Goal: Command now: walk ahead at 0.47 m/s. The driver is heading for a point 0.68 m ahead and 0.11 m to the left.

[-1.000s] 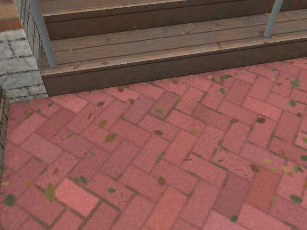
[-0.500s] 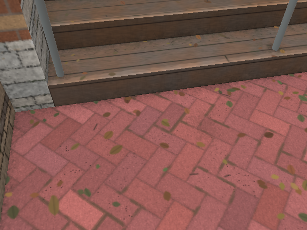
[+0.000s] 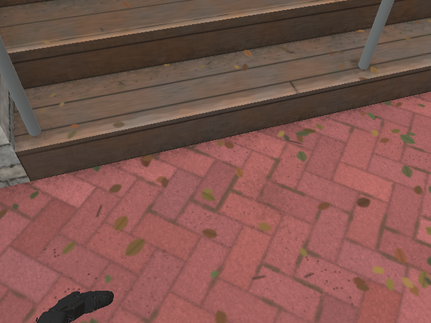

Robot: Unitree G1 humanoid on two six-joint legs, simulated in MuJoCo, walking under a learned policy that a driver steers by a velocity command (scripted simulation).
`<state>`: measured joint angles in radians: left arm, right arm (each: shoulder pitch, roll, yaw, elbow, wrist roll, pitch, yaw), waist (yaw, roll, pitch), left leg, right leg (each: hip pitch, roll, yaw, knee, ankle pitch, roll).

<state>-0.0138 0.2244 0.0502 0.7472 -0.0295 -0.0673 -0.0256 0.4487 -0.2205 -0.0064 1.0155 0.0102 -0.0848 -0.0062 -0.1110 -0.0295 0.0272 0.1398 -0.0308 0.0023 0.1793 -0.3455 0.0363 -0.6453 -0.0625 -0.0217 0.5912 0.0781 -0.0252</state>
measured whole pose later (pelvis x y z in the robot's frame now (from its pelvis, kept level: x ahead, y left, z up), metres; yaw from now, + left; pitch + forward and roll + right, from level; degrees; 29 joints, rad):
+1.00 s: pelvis +0.55 +0.02 +0.01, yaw +0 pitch +0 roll +1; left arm 0.15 0.24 0.02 0.94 0.03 -0.03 -0.01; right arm 0.34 -0.21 -0.03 1.00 -0.02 -0.07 0.02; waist -0.03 -0.04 0.06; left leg -0.08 -0.06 0.07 0.30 -0.22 0.06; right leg -0.50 -0.05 -0.03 0.69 -0.16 -0.02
